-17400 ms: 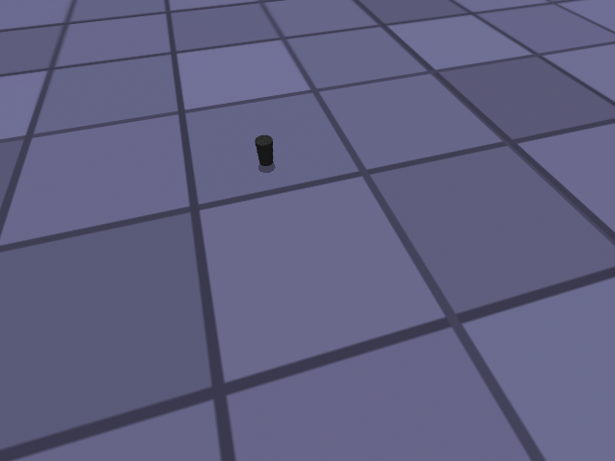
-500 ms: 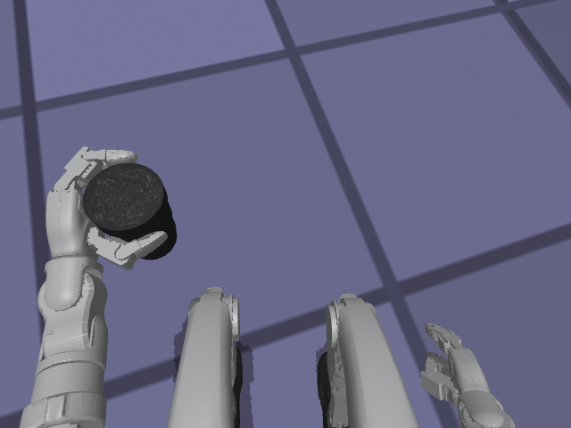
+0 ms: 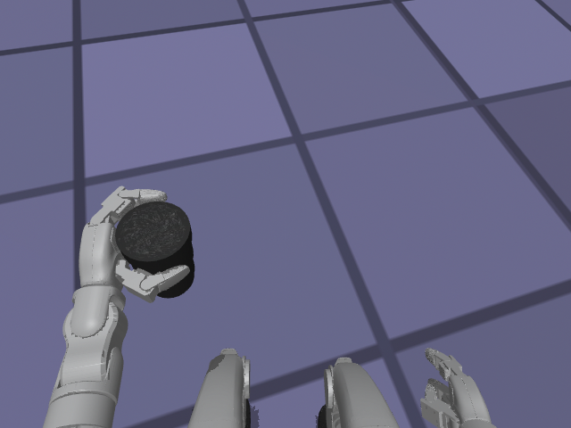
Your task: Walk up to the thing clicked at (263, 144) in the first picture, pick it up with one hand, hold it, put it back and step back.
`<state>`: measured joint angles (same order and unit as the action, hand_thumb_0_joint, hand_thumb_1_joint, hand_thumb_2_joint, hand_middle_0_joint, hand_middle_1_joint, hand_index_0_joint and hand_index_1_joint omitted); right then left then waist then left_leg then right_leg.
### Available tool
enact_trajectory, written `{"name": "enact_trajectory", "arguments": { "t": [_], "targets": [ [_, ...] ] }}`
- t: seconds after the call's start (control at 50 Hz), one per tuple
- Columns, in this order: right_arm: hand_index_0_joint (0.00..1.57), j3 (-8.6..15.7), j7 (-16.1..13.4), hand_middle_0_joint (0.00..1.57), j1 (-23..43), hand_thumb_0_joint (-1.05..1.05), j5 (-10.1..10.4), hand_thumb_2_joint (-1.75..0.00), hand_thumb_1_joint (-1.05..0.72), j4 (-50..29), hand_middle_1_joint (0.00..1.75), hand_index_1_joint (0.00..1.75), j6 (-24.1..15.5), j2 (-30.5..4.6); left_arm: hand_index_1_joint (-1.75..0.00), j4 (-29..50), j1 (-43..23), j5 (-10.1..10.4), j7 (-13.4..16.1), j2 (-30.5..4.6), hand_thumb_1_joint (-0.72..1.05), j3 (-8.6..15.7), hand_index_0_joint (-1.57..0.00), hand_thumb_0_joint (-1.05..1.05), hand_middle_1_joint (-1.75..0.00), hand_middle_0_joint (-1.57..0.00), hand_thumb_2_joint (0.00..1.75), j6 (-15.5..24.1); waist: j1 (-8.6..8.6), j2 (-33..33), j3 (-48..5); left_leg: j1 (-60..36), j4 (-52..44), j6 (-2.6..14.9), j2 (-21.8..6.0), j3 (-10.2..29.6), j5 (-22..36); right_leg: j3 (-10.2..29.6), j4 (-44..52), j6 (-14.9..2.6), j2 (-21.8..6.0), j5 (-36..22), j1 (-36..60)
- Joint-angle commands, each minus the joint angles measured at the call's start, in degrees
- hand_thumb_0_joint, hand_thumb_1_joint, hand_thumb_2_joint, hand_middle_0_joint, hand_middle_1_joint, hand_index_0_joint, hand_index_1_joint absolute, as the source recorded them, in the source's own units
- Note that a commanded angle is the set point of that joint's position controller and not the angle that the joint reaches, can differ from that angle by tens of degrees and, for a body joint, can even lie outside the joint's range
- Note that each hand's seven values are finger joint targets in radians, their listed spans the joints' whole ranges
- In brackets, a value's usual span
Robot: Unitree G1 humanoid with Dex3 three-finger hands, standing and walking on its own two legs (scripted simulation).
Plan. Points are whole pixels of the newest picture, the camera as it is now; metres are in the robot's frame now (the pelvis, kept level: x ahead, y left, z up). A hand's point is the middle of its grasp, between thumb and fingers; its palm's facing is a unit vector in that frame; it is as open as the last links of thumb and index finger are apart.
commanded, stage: lift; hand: left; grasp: from the side
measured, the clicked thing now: (163, 256) +0.34 +0.19 -0.01
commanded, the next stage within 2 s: hold in 0.94 s
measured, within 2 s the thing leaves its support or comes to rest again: neither
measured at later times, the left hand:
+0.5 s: hand (151, 226) +0.34 +0.18 +0.09, palm faces +0.12 -0.99 -0.02, open 11.7 cm
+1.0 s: hand (152, 203) +0.35 +0.17 +0.12, palm faces +0.11 -0.99 -0.01, open 11.7 cm
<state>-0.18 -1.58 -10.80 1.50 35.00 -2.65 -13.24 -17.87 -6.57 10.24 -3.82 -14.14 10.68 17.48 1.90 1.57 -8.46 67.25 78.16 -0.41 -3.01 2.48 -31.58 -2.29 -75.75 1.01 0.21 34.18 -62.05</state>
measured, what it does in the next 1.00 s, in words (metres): rises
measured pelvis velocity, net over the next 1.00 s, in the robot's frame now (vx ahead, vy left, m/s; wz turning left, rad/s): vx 0.03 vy -0.01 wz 0.02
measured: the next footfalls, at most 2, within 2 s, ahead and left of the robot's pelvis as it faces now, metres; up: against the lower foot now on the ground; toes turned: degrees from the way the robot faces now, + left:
none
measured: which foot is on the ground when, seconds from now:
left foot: down 0.00-1.00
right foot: down 0.00-1.00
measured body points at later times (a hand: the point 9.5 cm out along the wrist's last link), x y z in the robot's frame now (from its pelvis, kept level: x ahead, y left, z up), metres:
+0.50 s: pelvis +0.01 +0.00 +0.06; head +0.08 +0.01 +0.50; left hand +0.33 +0.23 +0.10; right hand +0.15 -0.24 -0.05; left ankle +0.05 +0.12 -0.61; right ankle +0.02 -0.14 -0.61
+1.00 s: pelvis +0.03 -0.01 +0.08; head +0.08 +0.00 +0.53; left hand +0.34 +0.22 +0.12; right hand +0.16 -0.25 -0.03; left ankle +0.05 +0.12 -0.61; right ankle +0.02 -0.14 -0.61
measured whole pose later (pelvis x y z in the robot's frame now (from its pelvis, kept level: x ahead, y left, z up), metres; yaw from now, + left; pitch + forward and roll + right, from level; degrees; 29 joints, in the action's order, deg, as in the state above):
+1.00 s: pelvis +0.03 -0.01 +0.08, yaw +1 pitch +10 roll -2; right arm -0.6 -1.5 -13.4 0.4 36.8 -1.3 -12.7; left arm -22.6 -6.0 10.0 -3.3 -11.1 7.8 19.6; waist 1.5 1.1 -3.3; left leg 39.5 54.4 -0.8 -2.6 0.8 -24.6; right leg -1.4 -52.6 0.7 -0.1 27.0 -35.2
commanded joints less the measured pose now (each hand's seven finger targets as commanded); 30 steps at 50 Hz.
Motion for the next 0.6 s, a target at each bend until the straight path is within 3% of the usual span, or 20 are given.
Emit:
{"name": "enact_trajectory", "arguments": {
  "t": [0.0,0.04,0.08,0.1,0.12,0.14,0.16,0.18,0.2,0.28,0.32,0.36,0.38,0.4,0.44,0.5,0.54,0.58],
  "targets": [
    [0.20,3.14,-0.16,0.20,-1.64,0.00,-0.12,-0.90,-0.91,-5.83,0.30,0.30,-2.09,-8.09,-1.33,17.09,-13.48,1.91,0.09,-8.20,0.01,3.93,-1.21,0.00,-1.33,-1.19,1.17,6.27,-0.93,4.78,-23.15,-27.06,-14.94,0.20,0.84,2.40,17.11,-1.32,11.61,-2.44,1.32,-17.51,9.45],
    [0.20,2.84,-0.28,0.20,-1.19,0.00,-0.19,-0.90,-0.91,-6.07,0.30,0.30,-2.14,-7.65,-1.32,13.28,-11.81,1.21,0.18,-6.92,-0.01,2.41,-1.21,0.00,-1.33,-1.19,1.17,6.29,-0.17,3.48,-19.55,-25.98,-16.55,0.39,1.18,1.65,14.97,-0.99,13.75,-2.26,1.19,-16.91,11.20],
    [0.20,2.74,-0.48,0.20,-2.20,0.00,-0.44,-0.90,-0.91,-5.52,0.30,0.30,-2.05,-7.30,-1.32,17.67,-15.34,0.76,1.24,-9.64,-0.02,4.09,-1.21,0.00,-1.32,-1.19,1.17,7.25,-0.38,3.60,-20.98,-27.10,-17.29,0.60,1.44,0.87,14.75,-0.37,15.50,-2.08,0.96,-17.71,14.30],
    [0.20,2.63,-0.53,0.20,-1.74,0.00,-0.41,-0.90,-0.91,-5.62,0.30,0.30,-2.19,-7.37,-1.32,11.79,-11.44,0.72,0.99,-5.98,-0.01,1.45,-1.20,0.00,-1.32,-1.19,1.17,6.70,0.37,1.70,-18.37,-26.93,-17.71,0.74,1.44,0.57,14.34,-0.26,16.48,-1.92,0.92,-17.65,13.96],
    [0.20,2.58,-0.56,0.20,-2.03,0.00,-0.54,-0.90,-0.91,-5.71,0.30,0.30,-2.27,-7.20,-1.32,16.21,-14.64,1.01,1.05,-7.13,-0.02,1.96,-1.21,0.00,-1.32,-1.19,1.17,7.26,0.19,2.65,-19.86,-27.39,-17.94,0.73,1.48,0.54,14.98,-0.23,16.78,-1.90,1.07,-18.34,15.04],
    [0.20,2.71,-0.57,0.20,-1.77,0.00,-0.48,-0.90,-0.91,-5.90,0.30,0.30,-2.29,-7.62,-1.34,12.77,-12.92,1.23,0.96,-5.70,-0.01,1.55,-1.22,0.00,-1.34,-1.20,1.18,7.04,0.67,1.78,-18.29,-27.66,-19.00,0.75,1.55,0.64,14.17,-0.49,17.49,-1.87,1.03,-17.70,15.29],
    [0.20,2.81,-0.65,0.20,-1.89,0.00,-0.47,-0.90,-0.91,-5.55,0.30,0.30,-2.43,-7.80,-1.34,15.79,-15.29,0.99,0.92,-7.27,-0.02,1.51,-1.22,0.00,-1.33,-1.21,1.18,7.41,0.25,2.87,-18.59,-28.80,-19.56,0.62,1.45,0.59,14.16,-0.38,17.99,-1.94,0.93,-17.60,15.62],
    [0.20,2.78,-0.58,0.20,-1.94,0.00,-0.45,-0.90,-0.92,-5.65,0.30,0.30,-2.41,-7.78,-1.35,10.51,-12.34,0.93,0.75,-4.83,-0.02,0.23,-1.23,0.00,-1.35,-1.21,1.19,6.86,0.66,1.67,-17.76,-29.25,-19.99,0.63,1.41,0.69,14.25,-0.48,18.48,-1.94,0.96,-17.61,15.83],
    [0.20,3.05,-0.60,0.20,-1.99,0.00,-0.51,-0.90,-0.92,-5.56,0.30,0.30,-2.42,-8.07,-1.35,16.10,-16.29,0.68,0.70,-8.14,-0.03,1.75,-1.23,0.00,-1.34,-1.21,1.18,7.45,-0.20,3.27,-19.14,-30.68,-20.61,0.49,1.31,0.64,14.64,-0.48,18.79,-2.02,0.93,-17.75,16.41],
    [0.20,2.62,-0.69,0.20,-2.30,0.00,-0.49,-0.90,-0.92,-5.43,0.30,0.30,-2.27,-7.41,-1.36,13.69,-12.66,0.88,0.62,-5.74,-0.02,0.14,-1.24,0.00,-1.36,-1.22,1.18,6.68,0.14,1.14,-17.15,-31.84,-23.10,0.55,1.61,0.20,12.95,-0.36,22.28,-1.78,0.86,-16.88,19.80],
    [0.20,2.56,-0.67,0.20,-2.00,0.00,-0.49,-0.90,-0.92,-5.46,0.30,0.30,-2.13,-7.00,-1.35,14.55,-13.79,0.93,1.30,-6.90,-0.03,1.78,-1.22,0.00,-1.35,-1.21,1.19,6.72,-0.42,1.56,-16.85,-31.92,-23.71,0.56,1.75,-0.09,12.96,-0.20,23.11,-1.69,0.83,-16.96,21.13],
    [0.20,2.39,-0.58,0.20,-1.52,0.00,-0.45,-0.90,-0.91,-5.70,0.30,0.30,-2.17,-6.98,-1.35,9.73,-10.86,1.05,1.41,-4.17,-0.03,0.39,-1.22,0.00,-1.35,-1.20,1.20,5.98,0.22,-1.06,-14.50,-31.21,-24.30,0.83,1.67,-0.34,13.57,-0.14,24.19,-1.34,0.97,-17.96,22.41],
    [0.20,2.43,-0.64,0.20,-1.63,0.00,-0.48,-0.90,-0.92,-5.51,0.30,0.30,-2.24,-6.95,-1.38,13.35,-13.93,1.05,1.76,-5.53,-0.01,1.10,-1.24,0.00,-1.37,-1.22,1.22,6.49,-0.02,0.38,-14.98,-31.93,-24.71,0.76,1.68,-0.46,13.72,0.04,24.45,-1.43,0.82,-18.14,22.44],
    [0.20,2.48,-0.63,0.20,-1.44,0.00,-0.53,-0.90,-0.92,-5.46,0.30,0.30,-2.17,-7.13,-1.39,8.51,-11.94,0.63,1.72,-4.00,-0.03,0.24,-1.24,0.00,-1.38,-1.23,1.23,6.20,0.45,0.05,-13.57,-32.52,-25.15,0.68,1.59,-0.37,14.03,-0.12,24.52,-1.54,0.90,-18.30,21.96],
    [0.20,2.57,-0.71,0.20,-1.61,0.00,-0.67,-0.90,-0.92,-5.32,0.30,0.30,-2.12,-7.17,-1.39,12.20,-15.26,0.32,1.70,-6.32,-0.03,0.97,-1.24,0.00,-1.38,-1.22,1.24,6.88,-0.06,1.91,-14.79,-34.26,-25.62,0.60,1.57,-0.58,15.46,0.10,25.08,-1.59,0.74,-19.49,22.92],
    [0.20,2.44,-0.73,0.20,-1.89,0.00,-0.83,-0.90,-0.92,-5.23,0.30,0.30,-1.97,-6.74,-1.39,14.01,-15.31,0.38,1.52,-6.90,-0.03,1.29,-1.24,0.00,-1.38,-1.22,1.23,7.65,-0.64,2.43,-15.74,-35.86,-26.62,0.59,1.85,-0.92,16.98,0.26,25.82,-1.59,0.61,-21.02,25.57],
    [0.20,2.20,-0.66,0.20,-1.56,0.00,-0.95,-0.90,-0.92,-5.72,0.30,0.30,-2.01,-6.46,-1.37,12.40,-13.71,0.69,1.29,-4.76,-0.04,0.29,-1.21,0.00,-1.36,-1.20,1.21,7.63,-0.42,0.59,-14.27,-35.75,-27.43,0.71,1.87,-0.87,16.39,0.03,26.62,-1.45,0.83,-20.56,26.74],
    [0.20,2.40,-0.65,0.20,-1.44,0.00,-0.98,-0.90,-0.92,-5.35,0.30,0.30,-2.05,-6.80,-1.36,12.61,-15.11,0.76,1.51,-5.06,-0.01,0.71,-1.20,0.00,-1.36,-1.19,1.21,7.64,-0.41,1.65,-15.09,-36.88,-27.80,0.66,1.87,-1.20,17.05,0.34,27.08,-1.49,0.78,-21.36,27.21]
  ]
}}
